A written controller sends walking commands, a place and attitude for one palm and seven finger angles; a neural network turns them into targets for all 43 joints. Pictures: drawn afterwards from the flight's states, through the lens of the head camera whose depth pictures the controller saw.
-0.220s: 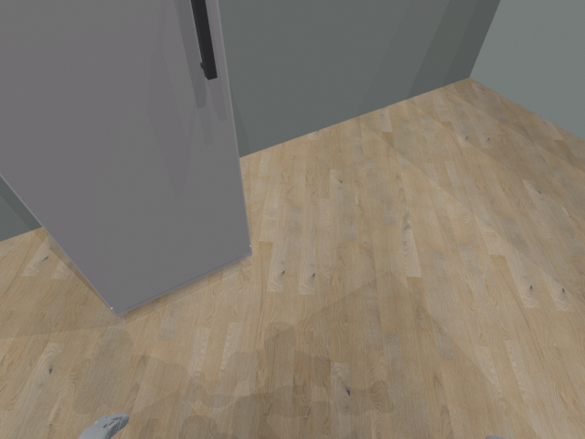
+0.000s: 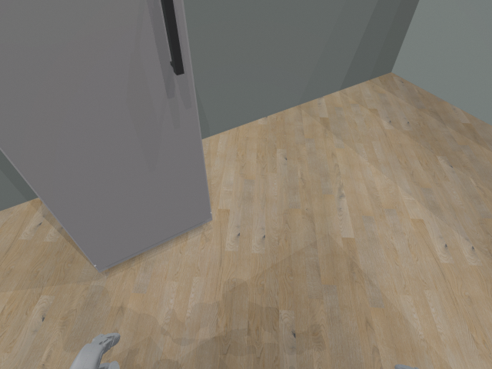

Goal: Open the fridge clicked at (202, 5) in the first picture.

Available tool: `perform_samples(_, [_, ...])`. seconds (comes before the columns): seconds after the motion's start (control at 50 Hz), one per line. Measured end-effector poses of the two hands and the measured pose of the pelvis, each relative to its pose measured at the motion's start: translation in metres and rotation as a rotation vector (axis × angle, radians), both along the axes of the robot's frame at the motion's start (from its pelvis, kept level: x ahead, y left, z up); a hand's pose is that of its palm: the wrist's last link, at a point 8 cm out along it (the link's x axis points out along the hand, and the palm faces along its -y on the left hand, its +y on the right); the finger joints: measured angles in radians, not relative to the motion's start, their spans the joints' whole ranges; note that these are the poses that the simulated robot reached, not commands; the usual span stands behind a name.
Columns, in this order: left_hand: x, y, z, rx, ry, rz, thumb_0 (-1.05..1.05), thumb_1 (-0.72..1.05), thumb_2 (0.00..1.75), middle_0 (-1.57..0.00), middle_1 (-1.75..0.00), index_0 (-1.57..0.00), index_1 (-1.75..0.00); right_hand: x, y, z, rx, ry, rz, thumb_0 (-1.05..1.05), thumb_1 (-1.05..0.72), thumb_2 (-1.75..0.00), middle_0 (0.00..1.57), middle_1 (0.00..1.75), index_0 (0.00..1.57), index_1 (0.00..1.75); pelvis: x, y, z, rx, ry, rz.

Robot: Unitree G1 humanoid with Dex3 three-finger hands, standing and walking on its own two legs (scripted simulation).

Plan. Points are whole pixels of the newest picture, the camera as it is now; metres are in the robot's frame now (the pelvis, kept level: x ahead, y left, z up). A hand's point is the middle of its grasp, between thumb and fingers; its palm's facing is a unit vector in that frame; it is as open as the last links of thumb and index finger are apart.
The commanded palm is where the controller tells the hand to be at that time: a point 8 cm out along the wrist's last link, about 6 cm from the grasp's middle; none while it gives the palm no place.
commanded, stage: stand and wait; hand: right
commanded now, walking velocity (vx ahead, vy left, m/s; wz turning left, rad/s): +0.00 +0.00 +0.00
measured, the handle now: (166, 13) +0.82 +0.24 +0.22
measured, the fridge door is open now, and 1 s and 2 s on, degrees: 0 0 0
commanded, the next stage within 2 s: look at it before walking up in 0.60 s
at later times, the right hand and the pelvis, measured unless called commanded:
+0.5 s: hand out of the picture +0.05 -0.23 -0.15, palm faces -0.04 +0.94 -0.35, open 7.4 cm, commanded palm none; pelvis -0.02 +0.02 +0.01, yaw +0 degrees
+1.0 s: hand out of the picture +0.06 -0.22 -0.15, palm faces -0.04 +0.94 -0.33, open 7.4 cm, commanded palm none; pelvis -0.03 +0.03 +0.01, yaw +0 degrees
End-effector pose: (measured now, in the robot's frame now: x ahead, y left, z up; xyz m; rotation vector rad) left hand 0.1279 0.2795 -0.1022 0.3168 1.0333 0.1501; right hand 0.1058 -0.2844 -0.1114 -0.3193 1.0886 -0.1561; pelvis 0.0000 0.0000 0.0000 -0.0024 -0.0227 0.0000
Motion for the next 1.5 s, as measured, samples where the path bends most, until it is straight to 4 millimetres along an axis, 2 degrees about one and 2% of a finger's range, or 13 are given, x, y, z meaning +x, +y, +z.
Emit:
perform_samples(0.12, [-0.012,0.006,-0.001,0.003,0.029,0.011,0.01,0.91,0.90,-0.21,-0.30,-0.20,-0.30,-0.016,0.004,-0.003,0.005,0.037,-0.013,0.01,-0.91,-0.90,0.21,0.30,0.21,0.30,-0.004,0.005,0.002,-0.001,-0.005,0.001])
perform_samples(0.34, [-0.054,0.023,-0.009,0.011,0.134,0.048,0.01,0.91,0.90,-0.21,-0.30,-0.20,-0.30,-0.050,0.004,-0.003,-0.013,0.118,-0.036,0.01,-0.91,-0.90,0.21,0.30,0.21,0.30,-0.014,0.012,0.005,-0.002,-0.009,0.001])
perform_samples(0.56, [-0.078,0.031,-0.014,0.000,0.177,0.066,0.01,0.91,0.90,-0.21,-0.30,-0.20,-0.29,-0.056,0.009,0.001,-0.022,0.118,-0.036,0.01,-0.91,-0.90,0.21,0.30,0.21,0.30,-0.022,0.019,0.006,-0.003,-0.012,0.002])
perform_samples(0.82, [-0.082,0.036,-0.013,-0.006,0.168,0.069,0.01,0.91,0.90,-0.21,-0.30,-0.20,-0.29,-0.050,0.020,0.003,-0.013,0.087,-0.025,0.01,-0.91,-0.90,0.21,0.30,0.21,0.30,-0.026,0.026,0.007,-0.004,-0.013,0.002])
perform_samples(1.12, [-0.084,0.040,-0.012,0.003,0.186,0.072,0.01,0.91,0.90,-0.21,-0.30,-0.20,-0.29,-0.056,0.022,0.000,-0.008,0.119,-0.028,0.01,-0.91,-0.90,0.21,0.30,0.21,0.30,-0.025,0.028,0.008,-0.001,-0.005,0.005])
perform_samples(1.4, [-0.075,0.036,-0.012,0.000,0.171,0.071,0.01,0.91,0.90,-0.21,-0.30,-0.20,-0.29,-0.052,0.019,0.001,-0.016,0.115,-0.037,0.01,-0.91,-0.90,0.21,0.30,0.21,0.30,-0.021,0.027,0.008,-0.002,-0.007,0.013])
perform_samples(1.5, [-0.078,0.027,-0.018,-0.021,0.143,0.110,0.01,0.91,0.90,-0.21,-0.30,-0.20,-0.29,-0.053,0.027,-0.006,-0.008,0.143,-0.020,0.00,-0.91,-0.90,0.20,0.30,0.20,0.30,-0.025,0.026,0.004,-0.003,0.000,0.058])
